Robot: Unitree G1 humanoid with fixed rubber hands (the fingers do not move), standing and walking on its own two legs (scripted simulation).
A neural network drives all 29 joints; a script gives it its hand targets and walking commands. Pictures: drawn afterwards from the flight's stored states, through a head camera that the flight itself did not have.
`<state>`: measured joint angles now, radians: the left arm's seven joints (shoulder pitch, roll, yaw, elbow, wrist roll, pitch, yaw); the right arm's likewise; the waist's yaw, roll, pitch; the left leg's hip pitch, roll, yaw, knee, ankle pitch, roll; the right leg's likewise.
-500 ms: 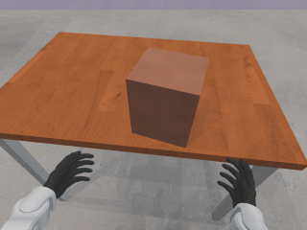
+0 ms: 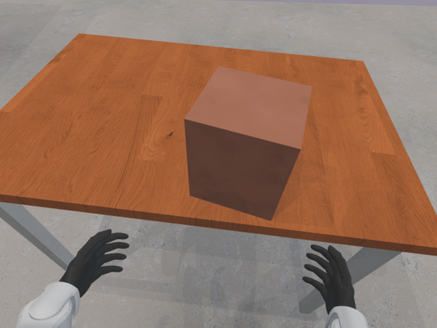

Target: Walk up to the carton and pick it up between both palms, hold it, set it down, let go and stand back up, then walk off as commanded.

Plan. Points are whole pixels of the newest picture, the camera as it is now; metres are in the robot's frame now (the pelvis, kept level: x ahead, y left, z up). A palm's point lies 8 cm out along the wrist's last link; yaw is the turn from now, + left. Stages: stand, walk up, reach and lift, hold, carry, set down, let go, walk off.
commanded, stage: set down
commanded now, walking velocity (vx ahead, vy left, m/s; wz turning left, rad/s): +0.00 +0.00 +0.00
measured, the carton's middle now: (245, 145) +0.42 +0.00 +0.11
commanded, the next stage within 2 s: let go in 1.40 s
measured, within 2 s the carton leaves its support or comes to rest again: neither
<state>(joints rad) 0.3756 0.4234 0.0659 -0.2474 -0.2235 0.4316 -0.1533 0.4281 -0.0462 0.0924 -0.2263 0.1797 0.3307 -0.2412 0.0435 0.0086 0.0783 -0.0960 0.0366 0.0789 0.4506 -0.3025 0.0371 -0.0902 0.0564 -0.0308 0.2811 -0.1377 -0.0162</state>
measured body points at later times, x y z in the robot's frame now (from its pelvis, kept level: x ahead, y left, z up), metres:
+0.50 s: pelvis +0.00 +0.00 +0.00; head +0.01 +0.02 +0.45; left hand +0.16 +0.25 -0.03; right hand +0.16 -0.19 -0.04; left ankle -0.03 +0.08 -0.74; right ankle +0.01 -0.12 -0.74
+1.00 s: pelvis +0.00 +0.00 +0.00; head +0.01 +0.01 +0.45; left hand +0.15 +0.24 -0.06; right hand +0.16 -0.20 -0.07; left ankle -0.03 +0.08 -0.74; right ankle +0.01 -0.12 -0.74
